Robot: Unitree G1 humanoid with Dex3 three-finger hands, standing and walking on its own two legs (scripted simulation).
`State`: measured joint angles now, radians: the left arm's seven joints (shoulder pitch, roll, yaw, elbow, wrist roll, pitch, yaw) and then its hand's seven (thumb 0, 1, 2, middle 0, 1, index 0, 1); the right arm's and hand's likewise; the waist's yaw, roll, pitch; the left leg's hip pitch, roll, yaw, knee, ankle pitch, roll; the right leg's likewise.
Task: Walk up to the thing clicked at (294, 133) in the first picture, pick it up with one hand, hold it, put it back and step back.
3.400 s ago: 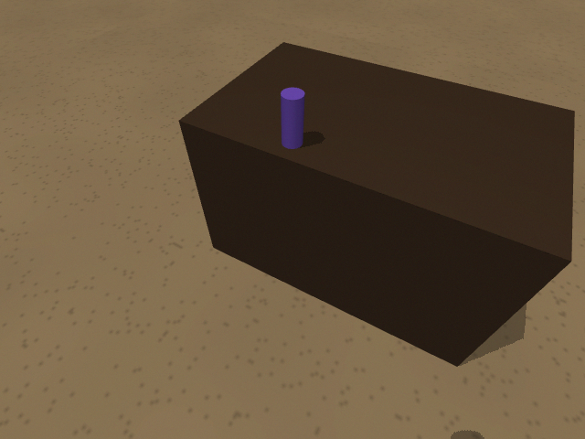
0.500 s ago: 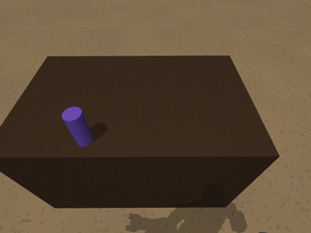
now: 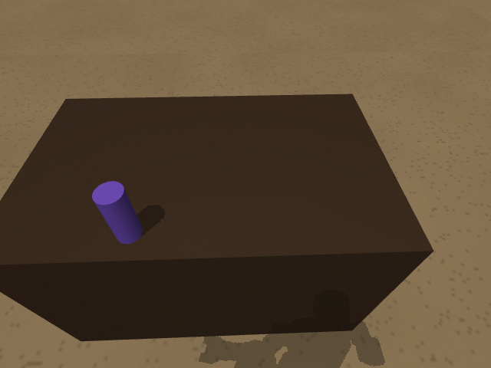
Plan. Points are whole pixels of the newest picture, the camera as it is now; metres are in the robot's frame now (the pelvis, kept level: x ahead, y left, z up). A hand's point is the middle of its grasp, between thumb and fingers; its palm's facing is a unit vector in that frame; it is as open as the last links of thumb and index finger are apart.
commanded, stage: walk up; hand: left
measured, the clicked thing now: (119, 214) +0.43 +0.27 -0.05
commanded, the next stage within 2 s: stand in 0.26 s
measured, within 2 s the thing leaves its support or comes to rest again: neither
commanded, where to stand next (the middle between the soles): +0.06 +0.01 m, yaw +3 degrees
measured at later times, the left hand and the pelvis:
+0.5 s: hand out of the picture +0.09 +0.25 -0.15, palm faces -0.02 -0.94 -0.34, open 7.4 cm; pelvis +0.01 +0.00 +0.00, yaw +1 degrees
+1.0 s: hand out of the picture +0.09 +0.26 -0.15, palm faces +0.00 -0.94 -0.34, open 7.4 cm; pelvis +0.02 +0.01 +0.00, yaw +2 degrees
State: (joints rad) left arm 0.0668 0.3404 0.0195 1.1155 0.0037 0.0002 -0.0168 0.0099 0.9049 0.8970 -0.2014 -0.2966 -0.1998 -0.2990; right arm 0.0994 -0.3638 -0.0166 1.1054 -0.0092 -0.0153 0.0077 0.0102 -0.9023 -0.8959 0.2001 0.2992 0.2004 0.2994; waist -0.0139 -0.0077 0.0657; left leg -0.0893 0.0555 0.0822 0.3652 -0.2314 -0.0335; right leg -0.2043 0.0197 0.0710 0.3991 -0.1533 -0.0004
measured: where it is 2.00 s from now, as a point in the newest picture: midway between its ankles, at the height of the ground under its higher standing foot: outside the picture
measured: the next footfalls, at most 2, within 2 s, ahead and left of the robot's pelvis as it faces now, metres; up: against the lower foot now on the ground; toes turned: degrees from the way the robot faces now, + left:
none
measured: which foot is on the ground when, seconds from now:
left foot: down 0.00-1.00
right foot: down 0.00-1.00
